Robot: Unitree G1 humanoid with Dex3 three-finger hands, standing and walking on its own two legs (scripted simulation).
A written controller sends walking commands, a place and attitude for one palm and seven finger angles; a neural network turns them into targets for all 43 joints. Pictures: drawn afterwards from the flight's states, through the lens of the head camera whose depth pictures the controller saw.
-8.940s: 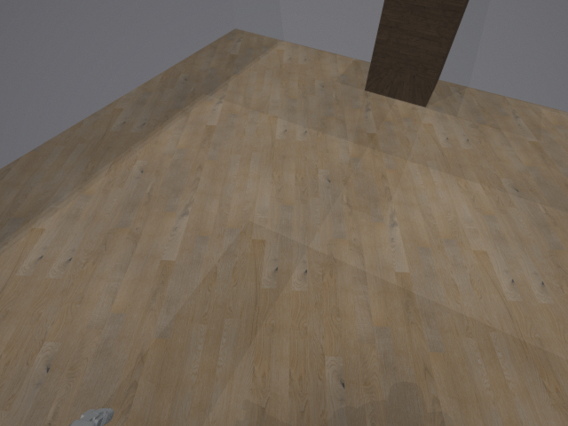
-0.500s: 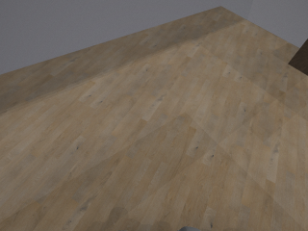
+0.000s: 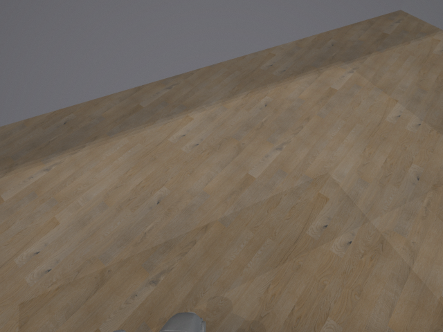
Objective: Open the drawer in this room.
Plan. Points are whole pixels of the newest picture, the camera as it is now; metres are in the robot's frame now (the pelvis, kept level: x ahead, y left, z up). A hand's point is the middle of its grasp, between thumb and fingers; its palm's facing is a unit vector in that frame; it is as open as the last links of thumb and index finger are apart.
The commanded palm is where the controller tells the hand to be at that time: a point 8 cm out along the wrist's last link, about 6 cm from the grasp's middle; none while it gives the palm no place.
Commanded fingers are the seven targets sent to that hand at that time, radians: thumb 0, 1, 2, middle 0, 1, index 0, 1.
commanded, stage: turn or walk to find it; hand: left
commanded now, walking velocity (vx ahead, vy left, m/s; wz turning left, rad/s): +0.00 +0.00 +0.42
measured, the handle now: out of the picture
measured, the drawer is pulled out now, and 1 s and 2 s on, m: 0.00 0.00 0.00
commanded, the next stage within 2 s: none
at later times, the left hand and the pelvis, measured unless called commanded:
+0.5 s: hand out of the picture +0.01 +0.27 -0.17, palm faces +0.25 -0.94 -0.23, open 7.4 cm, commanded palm none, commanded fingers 0.00 0.90 0.90 -0.20 -0.30 -0.20 -0.30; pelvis +0.00 +0.05 +0.00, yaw +12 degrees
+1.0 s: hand out of the picture -0.03 +0.20 -0.15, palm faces +0.42 -0.87 -0.25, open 7.4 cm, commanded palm none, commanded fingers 0.00 0.90 0.90 -0.20 -0.30 -0.20 -0.30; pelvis -0.01 +0.00 +0.00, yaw +26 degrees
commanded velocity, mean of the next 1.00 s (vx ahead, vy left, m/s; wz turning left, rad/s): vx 0.00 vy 0.00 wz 0.42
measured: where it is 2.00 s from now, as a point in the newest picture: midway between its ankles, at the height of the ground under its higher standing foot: outside the picture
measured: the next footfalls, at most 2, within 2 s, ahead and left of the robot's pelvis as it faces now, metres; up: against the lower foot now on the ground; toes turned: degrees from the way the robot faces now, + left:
left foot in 0.24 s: +0.01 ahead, +0.14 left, +0.00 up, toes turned +12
right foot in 0.72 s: +0.07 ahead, -0.08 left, +0.00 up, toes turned +14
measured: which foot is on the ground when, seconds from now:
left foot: up 0.00-0.22, down 0.24-0.72, up 0.74-1.00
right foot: down 0.00-0.24, up 0.26-0.70, down 0.72-1.00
